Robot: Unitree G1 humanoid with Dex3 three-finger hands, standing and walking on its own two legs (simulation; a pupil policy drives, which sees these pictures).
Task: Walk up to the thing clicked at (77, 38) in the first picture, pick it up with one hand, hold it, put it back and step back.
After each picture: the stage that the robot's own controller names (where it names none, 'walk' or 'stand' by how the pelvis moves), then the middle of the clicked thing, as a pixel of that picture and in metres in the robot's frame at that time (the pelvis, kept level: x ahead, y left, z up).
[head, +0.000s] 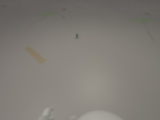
stand; (77, 36) +2.09 +0.43 -0.72
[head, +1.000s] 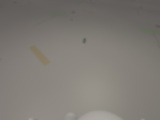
walk; (84, 40) +1.99 +0.19 -0.70
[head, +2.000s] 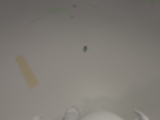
walk; (85, 49) +1.39 +0.12 -0.70
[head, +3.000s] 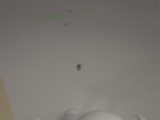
walk; (78, 67) +0.91 +0.17 -0.71
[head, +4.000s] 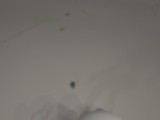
walk; (72, 85) +0.56 +0.20 -0.71
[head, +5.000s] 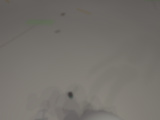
stand; (70, 95) +0.38 +0.23 -0.70
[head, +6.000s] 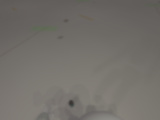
stand; (71, 103) +0.32 +0.23 -0.72
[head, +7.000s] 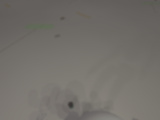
stand; (71, 105) +0.28 +0.21 -0.71
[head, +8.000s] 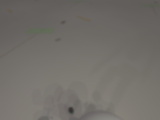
stand; (71, 110) +0.24 +0.22 -0.73
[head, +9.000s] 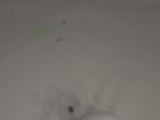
stand; (71, 109) +0.26 +0.22 -0.73
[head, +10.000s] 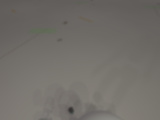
stand; (71, 110) +0.25 +0.22 -0.73
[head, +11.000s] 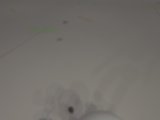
stand; (71, 110) +0.25 +0.22 -0.73
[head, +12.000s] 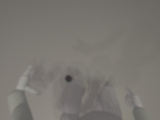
go down; (68, 79) +0.32 +0.22 -0.45
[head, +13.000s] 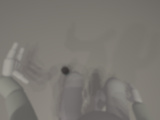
go down; (65, 71) +0.34 +0.24 -0.32
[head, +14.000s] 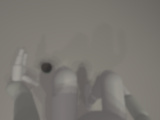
close in; (46, 68) +0.32 +0.26 -0.23
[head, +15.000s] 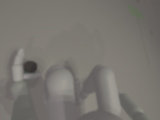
close; (30, 69) +0.33 +0.27 -0.21
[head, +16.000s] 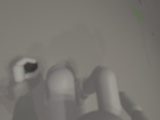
lift; (31, 68) +0.33 +0.28 -0.21
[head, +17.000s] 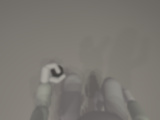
lift; (57, 73) +0.29 +0.24 -0.06
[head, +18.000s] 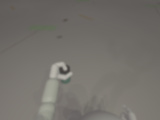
hold; (65, 74) +0.32 +0.18 +0.06
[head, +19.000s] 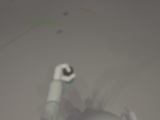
hold; (68, 75) +0.33 +0.17 +0.02
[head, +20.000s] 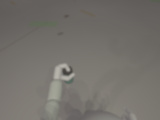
hold; (68, 75) +0.33 +0.17 +0.02
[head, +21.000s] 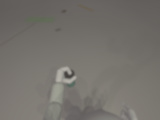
crouch; (70, 78) +0.32 +0.15 -0.02
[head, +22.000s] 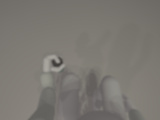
lower; (58, 64) +0.38 +0.23 -0.10
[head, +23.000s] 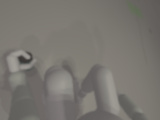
lower; (26, 61) +0.38 +0.29 -0.22
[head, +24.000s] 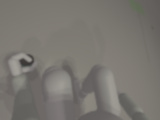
lower; (28, 63) +0.36 +0.28 -0.21
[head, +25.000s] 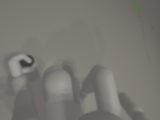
lower; (28, 64) +0.36 +0.29 -0.21
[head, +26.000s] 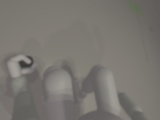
lower; (27, 65) +0.35 +0.29 -0.21
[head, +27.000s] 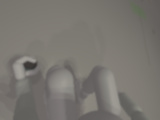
loosen; (31, 66) +0.34 +0.28 -0.22
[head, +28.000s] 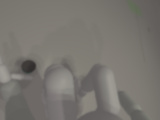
withdraw; (28, 67) +0.33 +0.27 -0.22
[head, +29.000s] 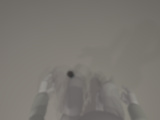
walk; (70, 74) +0.36 +0.22 -0.42
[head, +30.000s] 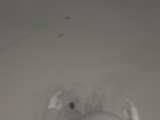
stand; (72, 106) +0.28 +0.19 -0.66
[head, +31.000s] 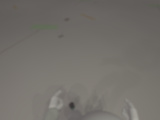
stand; (72, 106) +0.29 +0.20 -0.67
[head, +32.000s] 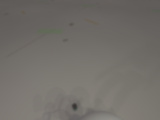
stand; (74, 107) +0.31 +0.19 -0.72
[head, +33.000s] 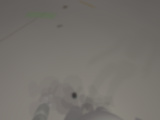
walk; (74, 95) +0.33 +0.16 -0.70
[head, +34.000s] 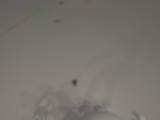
walk; (74, 82) +0.49 +0.18 -0.71
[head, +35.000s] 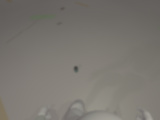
walk; (76, 69) +0.77 +0.29 -0.69
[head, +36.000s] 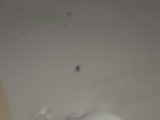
stand; (77, 68) +0.90 +0.22 -0.72
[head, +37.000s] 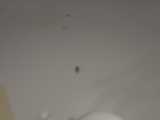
stand; (77, 69) +0.90 +0.24 -0.73
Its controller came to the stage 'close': yes
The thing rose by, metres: 0.72
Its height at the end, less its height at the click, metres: +0.00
